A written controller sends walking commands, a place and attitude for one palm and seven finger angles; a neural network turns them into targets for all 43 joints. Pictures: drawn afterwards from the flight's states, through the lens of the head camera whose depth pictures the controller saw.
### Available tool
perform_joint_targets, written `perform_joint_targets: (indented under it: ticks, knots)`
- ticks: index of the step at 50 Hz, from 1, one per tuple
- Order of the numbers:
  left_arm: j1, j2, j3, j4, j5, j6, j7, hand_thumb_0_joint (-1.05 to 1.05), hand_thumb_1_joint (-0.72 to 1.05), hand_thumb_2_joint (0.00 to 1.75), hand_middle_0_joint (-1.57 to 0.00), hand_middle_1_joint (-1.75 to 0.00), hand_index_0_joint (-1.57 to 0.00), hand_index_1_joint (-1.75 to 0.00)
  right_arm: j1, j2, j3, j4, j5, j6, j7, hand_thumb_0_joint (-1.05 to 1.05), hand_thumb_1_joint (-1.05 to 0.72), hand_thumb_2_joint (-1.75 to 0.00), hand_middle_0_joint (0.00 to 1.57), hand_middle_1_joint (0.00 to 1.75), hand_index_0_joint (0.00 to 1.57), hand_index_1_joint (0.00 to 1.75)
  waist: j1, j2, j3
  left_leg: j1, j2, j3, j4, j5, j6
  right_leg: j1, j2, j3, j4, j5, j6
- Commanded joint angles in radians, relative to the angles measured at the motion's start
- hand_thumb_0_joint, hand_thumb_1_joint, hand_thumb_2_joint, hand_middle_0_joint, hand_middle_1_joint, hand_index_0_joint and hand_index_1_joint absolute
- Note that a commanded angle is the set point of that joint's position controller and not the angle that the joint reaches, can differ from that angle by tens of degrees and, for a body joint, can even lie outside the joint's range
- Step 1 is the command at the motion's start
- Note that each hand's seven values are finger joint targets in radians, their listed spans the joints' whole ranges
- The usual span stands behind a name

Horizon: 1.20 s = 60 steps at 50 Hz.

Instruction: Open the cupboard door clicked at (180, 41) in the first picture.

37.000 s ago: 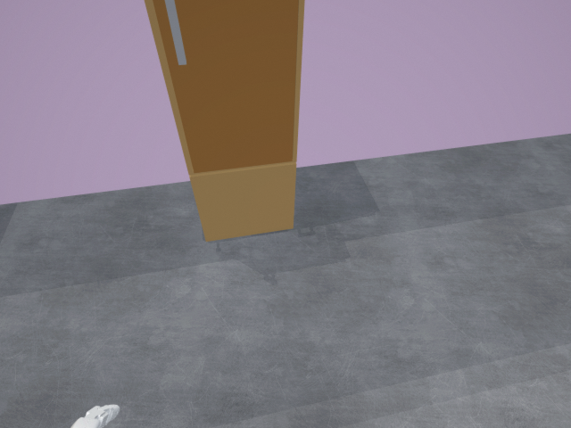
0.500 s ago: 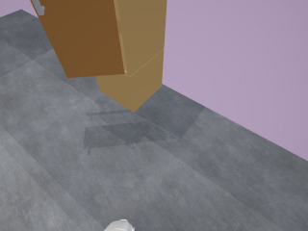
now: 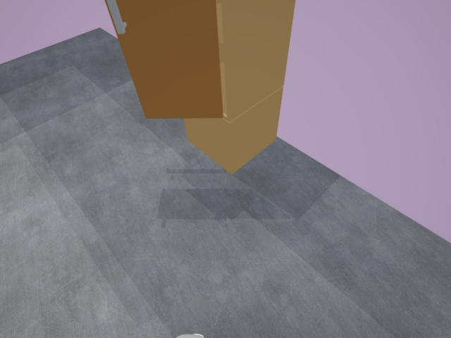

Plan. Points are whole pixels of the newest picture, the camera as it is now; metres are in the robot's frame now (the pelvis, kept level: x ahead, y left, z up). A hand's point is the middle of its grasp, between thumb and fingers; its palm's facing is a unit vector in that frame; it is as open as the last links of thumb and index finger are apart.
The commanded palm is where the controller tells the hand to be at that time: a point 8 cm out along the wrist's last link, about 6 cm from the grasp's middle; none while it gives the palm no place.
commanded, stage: take the last steps up to it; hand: left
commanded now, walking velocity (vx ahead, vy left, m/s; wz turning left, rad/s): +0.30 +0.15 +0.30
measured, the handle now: (115, 5) +1.00 +0.41 +0.15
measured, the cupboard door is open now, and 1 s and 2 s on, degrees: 44 44 44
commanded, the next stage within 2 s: come to a stop and stand still in 1.22 s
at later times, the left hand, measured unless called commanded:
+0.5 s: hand out of the picture -0.02 +0.24 -0.18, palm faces +0.27 -0.95 -0.16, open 7.4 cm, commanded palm none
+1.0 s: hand (120, 220) +0.40 +0.32 -0.15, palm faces +0.02 -0.98 -0.19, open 7.4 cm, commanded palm none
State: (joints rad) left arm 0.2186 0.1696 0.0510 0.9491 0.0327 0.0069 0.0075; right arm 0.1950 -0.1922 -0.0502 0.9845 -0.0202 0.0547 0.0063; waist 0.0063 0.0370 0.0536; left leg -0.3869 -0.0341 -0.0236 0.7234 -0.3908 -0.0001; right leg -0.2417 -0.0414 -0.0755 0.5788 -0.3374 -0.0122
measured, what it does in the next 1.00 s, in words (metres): walks ahead: left foot, then right foot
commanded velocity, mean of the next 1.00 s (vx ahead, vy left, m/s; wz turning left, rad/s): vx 0.30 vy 0.07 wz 0.00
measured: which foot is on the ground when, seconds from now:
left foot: up 0.00-0.44, down 0.46-1.00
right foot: down 0.00-0.46, up 0.48-0.98, down 1.00-1.00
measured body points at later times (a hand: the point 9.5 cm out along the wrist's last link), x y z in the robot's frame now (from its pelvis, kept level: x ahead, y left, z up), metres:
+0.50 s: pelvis +0.11 +0.10 -0.01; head +0.15 +0.12 +0.43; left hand -0.03 +0.29 -0.16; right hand +0.28 -0.11 -0.15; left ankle +0.17 +0.21 -0.73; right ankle -0.01 -0.09 -0.70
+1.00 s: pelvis +0.29 +0.14 +0.00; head +0.32 +0.13 +0.45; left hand +0.40 +0.37 -0.14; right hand +0.19 -0.08 -0.15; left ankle +0.17 +0.21 -0.73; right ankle +0.35 +0.04 -0.73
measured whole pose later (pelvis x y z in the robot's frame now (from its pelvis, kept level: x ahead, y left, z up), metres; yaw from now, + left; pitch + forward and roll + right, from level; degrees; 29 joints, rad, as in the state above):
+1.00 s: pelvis +0.29 +0.14 +0.00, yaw +4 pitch +0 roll +1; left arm 0.10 0.16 0.05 0.96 0.03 -0.02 -0.02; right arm 0.46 -0.14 -0.03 1.15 -0.03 -0.04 -0.01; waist -0.06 0.00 0.05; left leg -0.01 0.00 0.22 0.41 -0.40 0.03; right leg -0.37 -0.06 -0.11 0.57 -0.19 -0.03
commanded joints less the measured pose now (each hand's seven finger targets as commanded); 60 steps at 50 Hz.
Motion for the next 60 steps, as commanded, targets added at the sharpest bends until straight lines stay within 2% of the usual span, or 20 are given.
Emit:
perform_joint_targets:
  ticks: [1,3,5,15,19,21,22,23,25,28,31,45,48,49,50,51,52,54,57,60]
  knots:
    - [0.070,0.179,0.037,-0.037,-0.011,-0.038,0.015,0.00,0.90,0.90,-0.20,-0.30,-0.20,-0.30,-0.070,-0.124,-0.044,-0.076,-0.011,-0.022,0.017,0.00,-0.90,-0.90,0.20,0.30,0.20,0.30,0.015,-0.240,0.091,-0.302,0.066,-0.050,0.432,0.040,-0.022,0.054,-0.339,0.384,-0.470,-0.236,-0.068]
    - [0.079,0.137,0.027,-0.027,-0.018,-0.060,0.007,0.00,0.90,0.90,-0.20,-0.30,-0.20,-0.30,-0.024,-0.095,-0.038,-0.044,-0.007,-0.023,0.025,0.00,-0.90,-0.90,0.20,0.30,0.20,0.30,-0.002,-0.194,0.059,-0.289,0.077,-0.025,0.449,0.144,-0.041,0.106,-0.280,0.191,-0.426,0.010,-0.036]
    - [0.137,0.132,0.030,0.004,-0.017,-0.075,0.010,0.00,0.90,0.90,-0.20,-0.30,-0.20,-0.30,-0.035,-0.080,-0.036,-0.034,-0.003,-0.029,0.031,0.00,-0.90,-0.90,0.20,0.30,0.20,0.30,0.019,-0.171,0.017,-0.311,0.080,-0.001,0.423,0.172,-0.053,0.211,-0.279,0.126,-0.396,0.177,-0.041]
    - [0.291,0.135,0.025,0.128,0.001,-0.084,0.011,0.00,0.90,0.90,-0.20,-0.30,-0.20,-0.30,-0.187,-0.035,-0.005,-0.066,0.003,-0.045,0.046,0.00,-0.90,-0.90,0.20,0.30,0.20,0.30,0.072,-0.238,0.073,-0.297,0.111,0.108,0.092,0.140,-0.045,0.290,-0.337,0.026,-0.352,0.407,-0.076]
    - [0.236,0.167,0.030,0.132,0.002,-0.076,0.011,0.00,0.90,0.90,-0.20,-0.30,-0.20,-0.30,-0.125,-0.038,0.003,-0.052,0.006,-0.067,0.047,0.00,-0.90,-0.90,0.20,0.30,0.20,0.30,0.028,-0.255,0.049,-0.045,0.063,0.158,-0.103,0.106,-0.002,0.195,-0.328,-0.028,-0.273,0.467,-0.056]
    - [0.202,0.164,0.030,0.130,-0.004,-0.072,0.006,0.00,0.90,0.90,-0.20,-0.30,-0.20,-0.30,0.106,-0.096,-0.012,0.020,-0.003,-0.084,0.029,0.00,-0.90,-0.90,0.20,0.30,0.20,0.30,-0.082,-0.151,-0.059,0.308,0.016,0.198,-0.240,0.161,0.019,0.071,-0.252,-0.117,-0.004,0.511,-0.016]
    - [0.239,0.107,0.022,0.118,-0.013,-0.067,-0.002,0.00,0.90,0.90,-0.20,-0.30,-0.20,-0.30,0.249,-0.201,-0.038,0.052,-0.012,-0.092,0.011,0.00,-0.90,-0.90,0.20,0.30,0.20,0.30,-0.131,0.062,-0.194,0.548,0.187,-0.001,-0.247,0.165,0.071,-0.103,-0.162,-0.150,0.242,0.223,0.020]
    - [0.240,0.055,0.009,0.086,-0.020,-0.061,-0.006,0.00,0.90,0.90,-0.20,-0.30,-0.20,-0.30,0.344,-0.283,-0.063,0.069,-0.011,-0.092,-0.008,0.00,-0.90,-0.90,0.20,0.30,0.20,0.30,-0.149,0.290,-0.267,0.640,0.390,-0.348,-0.383,0.145,0.157,-0.301,-0.029,-0.116,0.531,-0.270,0.043]
    - [0.101,0.063,0.009,0.043,-0.016,-0.054,0.002,0.00,0.90,0.90,-0.20,-0.30,-0.20,-0.30,0.265,-0.251,-0.052,0.055,-0.006,-0.087,-0.019,0.00,-0.90,-0.90,0.20,0.30,0.20,0.30,-0.117,0.124,-0.159,0.456,0.419,-0.323,-0.478,0.061,0.181,-0.393,-0.081,0.031,0.756,-0.198,-0.007]
    - [0.121,0.031,0.012,0.081,-0.002,-0.037,-0.010,0.00,0.90,0.90,-0.20,-0.30,-0.20,-0.30,0.099,-0.110,-0.012,0.008,-0.004,-0.111,-0.024,0.00,-0.90,-0.90,0.20,0.30,0.20,0.30,-0.024,0.085,0.013,0.191,0.348,-0.126,-0.531,0.149,0.154,-0.356,-0.133,0.062,0.700,-0.010,0.006]
    - [0.159,0.020,0.013,0.092,-0.004,-0.025,-0.013,0.00,0.90,0.90,-0.20,-0.30,-0.20,-0.30,0.123,-0.083,-0.005,0.026,-0.002,-0.131,-0.026,0.00,-0.90,-0.90,0.20,0.30,0.20,0.30,0.012,0.033,-0.008,0.191,0.320,-0.041,-0.563,0.271,0.159,-0.326,-0.113,0.054,0.616,0.057,0.017]
    - [-0.148,0.037,0.008,-0.055,-0.005,-0.033,-0.026,0.00,0.90,0.90,-0.20,-0.30,-0.20,-0.30,0.280,-0.087,-0.002,0.108,-0.016,-0.126,-0.025,0.00,-0.90,-0.90,0.20,0.30,0.20,0.30,-0.042,0.014,0.041,0.374,0.318,0.051,-0.497,0.490,0.166,-0.277,-0.047,-0.014,0.085,0.114,-0.007]
    - [-0.020,0.060,0.014,-0.013,-0.003,-0.049,-0.024,0.00,0.90,0.90,-0.20,-0.30,-0.20,-0.30,0.286,-0.086,0.005,0.124,-0.010,-0.122,-0.027,0.00,-0.90,-0.90,0.20,0.30,0.20,0.30,0.018,-0.002,-0.038,0.342,0.259,0.113,-0.282,0.677,0.113,-0.007,0.017,-0.065,-0.071,0.153,-0.035]
    - [0.120,0.105,0.029,0.032,-0.003,-0.059,-0.017,0.00,0.90,0.90,-0.20,-0.30,-0.20,-0.30,0.256,-0.082,0.006,0.117,0.002,-0.126,-0.024,0.00,-0.90,-0.90,0.20,0.30,0.20,0.30,0.082,-0.048,-0.104,0.200,0.213,0.144,-0.109,0.657,0.077,0.243,-0.026,0.007,-0.086,0.224,-0.068]
    - [0.280,0.199,0.055,0.080,0.001,-0.071,-0.005,0.00,0.90,0.90,-0.20,-0.30,-0.20,-0.30,0.240,-0.058,0.006,0.085,0.016,-0.132,-0.016,0.00,-0.90,-0.90,0.20,0.30,0.20,0.30,0.132,-0.232,-0.199,-0.064,0.094,0.219,0.145,0.361,0.025,0.496,-0.263,0.323,-0.130,0.352,-0.165]
    - [0.317,0.247,0.059,0.098,-0.019,-0.069,-0.001,0.00,0.90,0.90,-0.20,-0.30,-0.20,-0.30,0.227,-0.053,0.006,0.067,0.017,-0.127,-0.017,0.00,-0.90,-0.90,0.20,0.30,0.20,0.30,0.122,-0.276,-0.201,-0.202,0.030,0.171,0.431,-0.210,-0.001,0.525,-0.442,0.513,-0.239,0.481,-0.276]
    - [0.253,0.216,0.056,0.084,-0.023,-0.069,0.009,0.00,0.90,0.90,-0.20,-0.30,-0.20,-0.30,0.163,-0.067,0.001,0.066,0.015,-0.121,-0.017,0.00,-0.90,-0.90,0.20,0.30,0.20,0.30,0.113,-0.165,-0.130,-0.247,0.087,0.042,0.495,-0.160,0.009,0.419,-0.413,0.457,-0.265,0.429,-0.268]
    - [0.128,0.141,0.030,0.060,-0.025,-0.070,0.013,0.00,0.90,0.90,-0.20,-0.30,-0.20,-0.30,0.118,-0.011,0.004,0.065,0.010,-0.106,-0.014,0.00,-0.90,-0.90,0.20,0.30,0.20,0.30,0.049,-0.094,-0.029,-0.226,0.138,0.024,0.445,-0.028,-0.007,0.232,-0.332,0.287,-0.308,0.457,-0.192]
    - [0.080,0.078,0.011,0.064,-0.018,-0.084,0.010,0.00,0.90,0.90,-0.20,-0.30,-0.20,-0.30,0.189,0.036,0.009,0.093,0.003,-0.082,-0.007,0.00,-0.90,-0.90,0.20,0.30,0.20,0.30,-0.018,-0.154,-0.031,-0.102,0.142,0.063,0.273,0.050,-0.032,0.107,-0.251,0.089,-0.343,0.515,-0.137]
    - [0.087,0.081,0.018,0.078,-0.010,-0.088,0.006,0.00,0.90,0.90,-0.20,-0.30,-0.20,-0.30,0.150,0.060,0.008,0.084,0.004,-0.081,0.002,0.00,-0.90,-0.90,0.20,0.30,0.20,0.30,-0.006,-0.159,-0.028,-0.036,0.119,0.107,0.069,0.096,-0.040,0.074,-0.228,0.066,-0.346,0.463,-0.143]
